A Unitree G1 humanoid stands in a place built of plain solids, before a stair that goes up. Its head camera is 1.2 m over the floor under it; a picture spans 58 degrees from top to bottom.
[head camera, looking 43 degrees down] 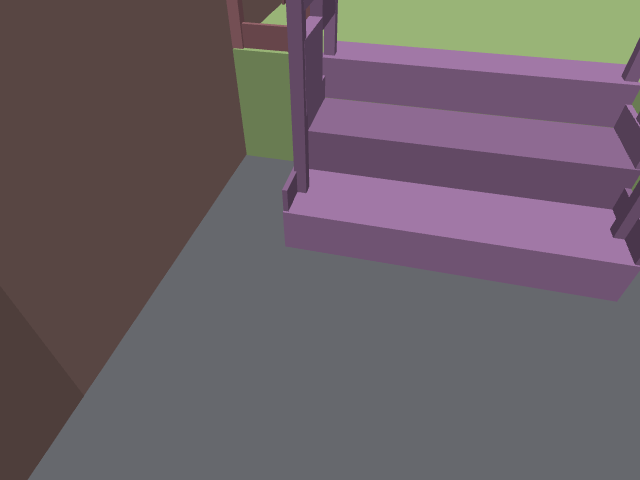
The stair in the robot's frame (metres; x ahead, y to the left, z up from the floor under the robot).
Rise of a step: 0.18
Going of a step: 0.30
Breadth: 1.22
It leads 13 degrees to the right of straight ahead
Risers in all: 3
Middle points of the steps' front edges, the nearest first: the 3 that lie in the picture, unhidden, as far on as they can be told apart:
1.11 -0.45 0.18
1.40 -0.52 0.35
1.69 -0.59 0.53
